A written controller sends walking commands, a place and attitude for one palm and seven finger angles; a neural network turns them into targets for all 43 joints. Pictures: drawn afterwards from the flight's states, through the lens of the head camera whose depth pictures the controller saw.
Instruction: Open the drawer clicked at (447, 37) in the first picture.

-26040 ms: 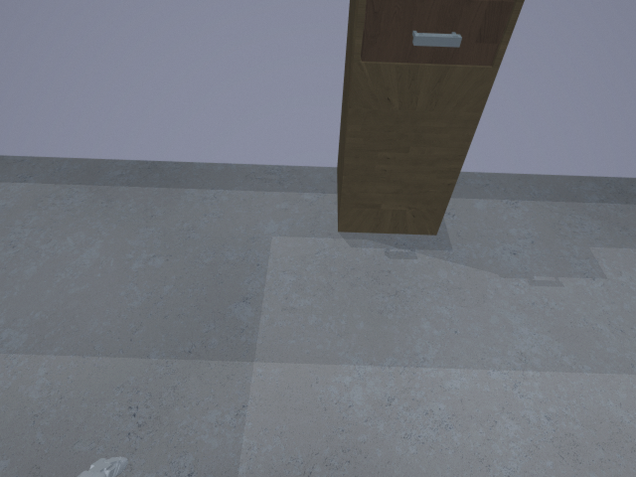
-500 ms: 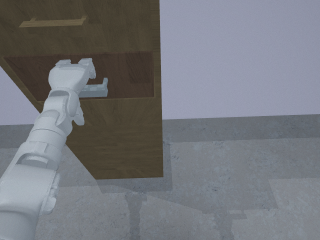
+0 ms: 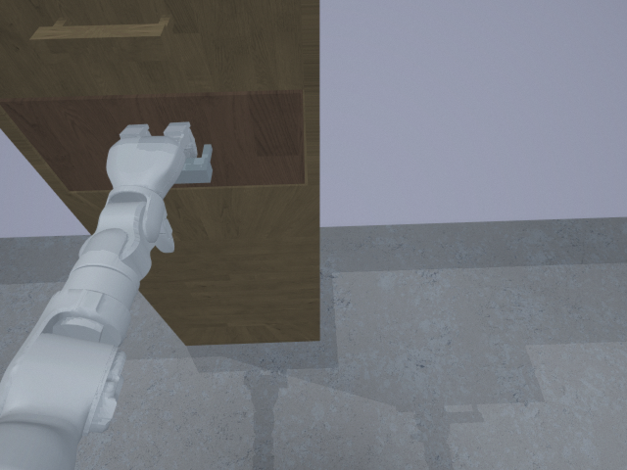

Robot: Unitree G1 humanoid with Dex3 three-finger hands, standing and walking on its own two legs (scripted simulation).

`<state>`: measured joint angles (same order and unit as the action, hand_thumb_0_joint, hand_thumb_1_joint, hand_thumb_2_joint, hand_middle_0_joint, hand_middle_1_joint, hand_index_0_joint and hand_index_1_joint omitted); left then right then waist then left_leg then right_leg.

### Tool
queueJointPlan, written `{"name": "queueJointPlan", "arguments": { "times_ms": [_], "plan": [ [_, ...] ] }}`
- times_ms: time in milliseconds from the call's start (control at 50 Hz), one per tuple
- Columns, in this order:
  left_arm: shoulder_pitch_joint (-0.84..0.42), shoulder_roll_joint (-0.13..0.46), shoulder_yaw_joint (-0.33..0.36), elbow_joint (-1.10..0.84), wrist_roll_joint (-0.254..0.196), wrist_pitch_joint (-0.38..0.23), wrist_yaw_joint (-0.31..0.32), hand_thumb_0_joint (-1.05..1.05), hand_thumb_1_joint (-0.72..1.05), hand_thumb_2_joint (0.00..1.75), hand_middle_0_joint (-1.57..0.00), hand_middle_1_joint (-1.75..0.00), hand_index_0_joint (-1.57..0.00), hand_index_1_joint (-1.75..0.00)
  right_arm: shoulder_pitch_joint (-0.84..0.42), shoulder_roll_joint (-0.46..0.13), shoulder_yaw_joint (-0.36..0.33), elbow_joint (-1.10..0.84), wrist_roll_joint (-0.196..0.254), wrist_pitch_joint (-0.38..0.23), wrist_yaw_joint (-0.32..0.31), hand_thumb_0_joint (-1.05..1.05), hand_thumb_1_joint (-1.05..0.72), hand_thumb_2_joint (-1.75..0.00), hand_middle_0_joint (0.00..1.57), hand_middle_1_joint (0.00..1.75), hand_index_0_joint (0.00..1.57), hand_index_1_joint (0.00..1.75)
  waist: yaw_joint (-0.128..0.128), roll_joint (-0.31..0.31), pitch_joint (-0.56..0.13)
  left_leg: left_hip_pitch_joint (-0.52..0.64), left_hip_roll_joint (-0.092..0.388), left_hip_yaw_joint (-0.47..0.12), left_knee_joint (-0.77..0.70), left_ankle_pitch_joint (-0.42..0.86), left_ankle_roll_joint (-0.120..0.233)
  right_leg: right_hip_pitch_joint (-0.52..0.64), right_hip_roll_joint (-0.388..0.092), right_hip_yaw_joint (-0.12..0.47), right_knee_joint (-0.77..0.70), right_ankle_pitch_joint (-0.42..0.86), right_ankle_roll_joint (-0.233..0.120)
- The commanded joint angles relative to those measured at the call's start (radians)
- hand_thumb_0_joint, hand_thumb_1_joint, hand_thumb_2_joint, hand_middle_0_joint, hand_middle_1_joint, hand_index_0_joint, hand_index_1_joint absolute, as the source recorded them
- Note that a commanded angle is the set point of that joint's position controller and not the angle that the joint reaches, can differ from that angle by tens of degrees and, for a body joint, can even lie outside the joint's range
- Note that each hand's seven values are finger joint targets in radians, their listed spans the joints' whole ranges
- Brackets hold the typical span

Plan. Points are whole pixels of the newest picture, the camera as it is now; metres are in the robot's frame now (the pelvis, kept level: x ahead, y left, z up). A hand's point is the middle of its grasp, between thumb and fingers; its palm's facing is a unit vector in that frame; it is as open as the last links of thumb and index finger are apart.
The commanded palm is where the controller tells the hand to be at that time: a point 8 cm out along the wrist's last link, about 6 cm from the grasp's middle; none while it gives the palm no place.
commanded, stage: lower the fingers behind the handle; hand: left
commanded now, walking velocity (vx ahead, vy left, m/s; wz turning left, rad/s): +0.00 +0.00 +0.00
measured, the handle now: (167, 161) +0.52 +0.21 +0.09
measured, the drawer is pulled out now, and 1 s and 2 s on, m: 0.00 0.00 0.02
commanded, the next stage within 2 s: close the thumb around the handle in 0.12 s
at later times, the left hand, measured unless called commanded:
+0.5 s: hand (157, 192) +0.47 +0.22 +0.07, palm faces -0.01 -0.01 -1.00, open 11.6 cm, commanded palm +0.45 +0.22 +0.13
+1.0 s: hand (158, 197) +0.47 +0.22 +0.07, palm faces -0.03 -0.02 -1.00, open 5.9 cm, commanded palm +0.45 +0.22 +0.13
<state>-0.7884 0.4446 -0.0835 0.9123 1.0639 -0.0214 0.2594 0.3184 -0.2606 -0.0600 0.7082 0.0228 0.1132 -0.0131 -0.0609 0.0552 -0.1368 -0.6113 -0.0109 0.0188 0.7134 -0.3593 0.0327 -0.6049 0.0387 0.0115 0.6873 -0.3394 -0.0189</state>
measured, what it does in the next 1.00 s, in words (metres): stands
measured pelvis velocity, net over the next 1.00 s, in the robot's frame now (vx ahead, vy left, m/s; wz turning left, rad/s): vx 0.00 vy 0.00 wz -0.01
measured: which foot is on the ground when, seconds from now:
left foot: down 0.00-1.00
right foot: down 0.00-1.00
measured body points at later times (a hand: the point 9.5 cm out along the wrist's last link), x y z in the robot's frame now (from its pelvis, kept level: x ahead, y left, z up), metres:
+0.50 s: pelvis +0.00 -0.01 +0.00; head +0.07 -0.01 +0.44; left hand +0.47 +0.22 +0.13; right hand +0.04 -0.29 -0.13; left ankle -0.02 +0.10 -0.71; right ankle -0.01 -0.11 -0.71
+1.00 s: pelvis +0.00 +0.00 +0.00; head +0.07 -0.01 +0.45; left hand +0.46 +0.22 +0.12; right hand +0.06 -0.27 -0.13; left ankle -0.02 +0.10 -0.71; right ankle -0.01 -0.11 -0.71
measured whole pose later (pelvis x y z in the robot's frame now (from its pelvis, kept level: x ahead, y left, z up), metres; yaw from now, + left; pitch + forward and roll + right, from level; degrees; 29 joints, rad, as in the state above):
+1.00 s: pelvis +0.00 +0.00 +0.00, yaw +0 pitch +14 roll -1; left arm -0.76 0.49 -0.05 0.92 1.07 -0.07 0.20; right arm 0.31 -0.25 -0.05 0.68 0.02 0.09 -0.04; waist -0.07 0.05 -0.12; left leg -0.59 -0.01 0.02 0.70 -0.35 0.03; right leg -0.59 0.04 0.02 0.67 -0.33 -0.02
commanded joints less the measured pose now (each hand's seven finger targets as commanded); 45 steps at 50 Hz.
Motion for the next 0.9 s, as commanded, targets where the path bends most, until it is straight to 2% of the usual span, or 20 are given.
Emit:
{"name": "queueJointPlan", "arguments": {
  "times_ms": [0,60,80,120,140,200,240,280,360,400,420,540,560,600,680,700,760,800,840,880],
  "plan": [
    [-0.439,0.289,0.1,-0.122,0.005,0.07,0.013,0.0,-0.5,0.3,-0.3,-1.2,-0.3,-1.2,0.057,-0.146,-0.037,-0.099,0.001,-0.016,-0.02,0.0,-0.9,-0.9,0.2,0.3,0.2,0.3,-0.015,-0.052,-0.354,0.236,-0.008,0.0,-0.066,0.414,0.013,0.197,0.016,-0.017,-0.074,0.359,-0.016],
    [-0.427,0.265,0.072,-0.09,0.0,0.065,-0.015,0.0,-0.5,0.3,-0.3,-1.2,-0.3,-1.2,0.049,-0.145,-0.031,-0.106,0.005,-0.016,-0.027,0.0,-0.9,-0.9,0.2,0.3,0.2,0.3,-0.024,-0.064,-0.293,0.213,-0.008,0.004,-0.085,0.355,0.016,0.191,0.011,-0.012,-0.095,0.324,-0.014],
    [-0.425,0.303,0.101,-0.088,0.001,0.059,-0.02,0.0,-0.5,0.3,-0.3,-1.2,-0.3,-1.2,0.048,-0.149,-0.029,-0.11,0.006,-0.015,-0.032,0.0,-0.9,-0.9,0.2,0.3,0.2,0.3,-0.016,-0.063,-0.281,0.203,-0.008,0.006,-0.091,0.327,0.015,0.191,0.01,-0.01,-0.1,0.302,-0.014],
    [-0.426,0.297,0.089,-0.099,0.004,0.044,-0.032,0.0,-0.5,0.3,-0.3,-1.2,-0.3,-1.2,0.044,-0.145,-0.027,-0.12,0.005,-0.02,-0.037,0.0,-0.9,-0.9,0.2,0.3,0.2,0.3,-0.016,-0.056,-0.287,0.204,-0.009,0.009,-0.094,0.31,0.018,0.196,0.007,-0.003,-0.106,0.293,-0.013],
    [-0.408,0.324,0.114,-0.092,0.005,0.033,-0.037,0.0,-0.5,0.3,-0.3,-1.2,-0.3,-1.2,0.046,-0.147,-0.026,-0.121,0.004,-0.021,-0.04,0.0,-0.9,-0.9,0.2,0.3,0.2,0.3,-0.011,-0.067,-0.299,0.201,-0.009,0.01,-0.094,0.315,0.018,0.215,0.006,-0.002,-0.108,0.297,-0.015],
    [-0.413,0.284,0.07,-0.083,0.003,0.011,-0.047,0.0,-0.5,0.3,-0.3,-1.2,-0.3,-1.2,0.049,-0.143,-0.023,-0.129,0.008,-0.028,-0.044,0.0,-0.9,-0.9,0.2,0.3,0.2,0.3,-0.023,-0.063,-0.261,0.182,-0.012,0.011,-0.095,0.271,0.018,0.184,0.005,0.001,-0.111,0.266,-0.011],
    [-0.454,0.289,0.074,-0.123,-0.003,-0.017,-0.049,0.0,-0.39,0.35,-0.31,-1.21,-0.31,-1.21,0.053,-0.145,-0.029,-0.129,0.006,-0.036,-0.046,0.0,-0.9,-0.9,0.2,0.3,0.2,0.3,-0.032,-0.057,-0.287,0.2,-0.01,0.011,-0.089,0.268,0.02,0.184,0.003,0.007,-0.114,0.259,-0.01],
    [-0.492,0.342,0.112,-0.175,-0.003,-0.049,-0.042,0.0,-0.28,0.4,-0.32,-1.22,-0.32,-1.22,0.064,-0.146,-0.032,-0.127,0.003,-0.044,-0.05,0.0,-0.9,-0.9,0.2,0.3,0.2,0.3,-0.028,-0.028,-0.343,0.217,-0.011,0.008,-0.076,0.291,0.022,0.196,0.003,0.015,-0.1,0.284,-0.011],
    [-0.492,0.328,0.117,-0.198,0.0,-0.082,-0.013,0.0,-0.05,0.49,-0.33,-1.25,-0.33,-1.25,0.08,-0.139,-0.042,-0.11,-0.002,-0.053,-0.046,0.0,-0.9,-0.9,0.2,0.3,0.2,0.3,-0.03,0.012,-0.383,0.251,-0.012,0.002,-0.053,0.34,0.018,0.168,0.011,0.008,-0.082,0.302,-0.014],
    [-0.484,0.339,0.129,-0.177,0.002,-0.072,0.005,0.0,0.06,0.54,-0.34,-1.26,-0.34,-1.26,0.082,-0.142,-0.04,-0.102,-0.002,-0.052,-0.044,0.0,-0.9,-0.9,0.2,0.3,0.2,0.3,-0.028,0.002,-0.365,0.228,-0.013,0.0,-0.052,0.339,0.015,0.158,0.013,0.002,-0.076,0.303,-0.015],
    [-0.49,0.301,0.1,-0.185,0.0,-0.066,0.01,0.0,0.12,0.56,-0.34,-1.27,-0.34,-1.27,0.082,-0.138,-0.041,-0.103,-0.002,-0.055,-0.038,0.0,-0.9,-0.9,0.2,0.3,0.2,0.3,-0.027,0.038,-0.371,0.239,-0.015,0.003,-0.049,0.354,0.013,0.151,0.014,0.001,-0.074,0.308,-0.018],
    [-0.489,0.287,0.097,-0.175,-0.006,-0.019,0.011,0.0,0.45,0.71,-0.37,-1.3,-0.37,-1.3,0.092,-0.148,-0.049,-0.09,-0.004,-0.047,-0.026,0.0,-0.9,-0.9,0.2,0.3,0.2,0.3,-0.034,-0.008,-0.397,0.261,-0.008,0.001,-0.043,0.436,0.014,0.175,0.018,-0.007,-0.072,0.375,-0.016],
    [-0.455,0.305,0.112,-0.155,-0.003,-0.012,0.009,0.0,0.51,0.73,-0.37,-1.31,-0.37,-1.31,0.09,-0.147,-0.048,-0.091,-0.001,-0.044,-0.026,0.0,-0.9,-0.9,0.2,0.3,0.2,0.3,-0.024,-0.011,-0.39,0.258,-0.008,0.002,-0.045,0.44,0.015,0.178,0.019,-0.007,-0.07,0.378,-0.015],
    [-0.458,0.282,0.092,-0.165,-0.004,0.002,0.005,0.0,0.62,0.78,-0.38,-1.32,-0.38,-1.32,0.079,-0.145,-0.046,-0.096,-0.001,-0.039,-0.025,0.0,-0.9,-0.9,0.2,0.3,0.2,0.3,-0.024,0.001,-0.375,0.264,-0.009,0.004,-0.049,0.433,0.015,0.173,0.019,-0.009,-0.075,0.37,-0.015],
    [-0.445,0.312,0.111,-0.146,0.001,0.009,-0.008,0.0,0.84,0.88,-0.4,-1.34,-0.4,-1.34,0.074,-0.149,-0.041,-0.098,0.0,-0.032,-0.03,0.0,-0.9,-0.9,0.2,0.3,0.2,0.3,-0.026,-0.034,-0.344,0.239,-0.01,0.002,-0.058,0.41,0.017,0.184,0.017,-0.008,-0.081,0.368,-0.014],
    [-0.435,0.287,0.092,-0.148,-0.005,0.008,-0.015,0.0,0.9,0.9,-0.4,-1.35,-0.4,-1.35,0.069,-0.145,-0.038,-0.106,0.0,-0.033,-0.029,0.0,-0.9,-0.9,0.2,0.3,0.2,0.3,-0.021,-0.031,-0.338,0.235,-0.012,0.005,-0.064,0.397,0.017,0.191,0.016,-0.009,-0.085,0.36,-0.014],
    [-0.4,0.333,0.131,-0.141,-0.005,-0.002,-0.025,0.0,0.9,0.9,-0.4,-1.35,-0.4,-1.35,0.063,-0.147,-0.036,-0.111,0.0,-0.029,-0.034,0.0,-0.9,-0.9,0.2,0.3,0.2,0.3,-0.009,-0.03,-0.346,0.235,-0.01,0.008,-0.067,0.397,0.018,0.21,0.012,-0.002,-0.085,0.364,-0.014],
    [-0.442,0.324,0.114,-0.18,-0.005,-0.018,-0.027,0.0,0.9,0.9,-0.4,-1.35,-0.4,-1.35,0.058,-0.144,-0.032,-0.121,0.001,-0.03,-0.036,0.0,-0.9,-0.9,0.2,0.3,0.2,0.3,-0.019,-0.022,-0.331,0.232,-0.011,0.005,-0.068,0.385,0.018,0.198,0.012,-0.004,-0.087,0.357,-0.014],
    [-0.485,0.326,0.119,-0.24,-0.003,-0.05,-0.019,0.0,0.9,0.9,-0.4,-1.35,-0.4,-1.35,0.058,-0.142,-0.039,-0.12,-0.003,-0.035,-0.04,0.0,-0.9,-0.9,0.2,0.3,0.2,0.3,-0.026,-0.006,-0.368,0.268,-0.008,0.0,-0.059,0.411,0.019,0.191,0.013,-0.002,-0.082,0.355,-0.016],
    [-0.46,0.33,0.131,-0.221,-0.003,-0.055,-0.006,0.0,0.9,0.9,-0.4,-1.35,-0.4,-1.35,0.061,-0.139,-0.039,-0.118,-0.004,-0.04,-0.039,0.0,-0.9,-0.9,0.2,0.3,0.2,0.3,-0.02,-0.001,-0.366,0.271,-0.009,-0.002,-0.056,0.407,0.017,0.18,0.016,-0.005,-0.077,0.347,-0.016]
  ]
}}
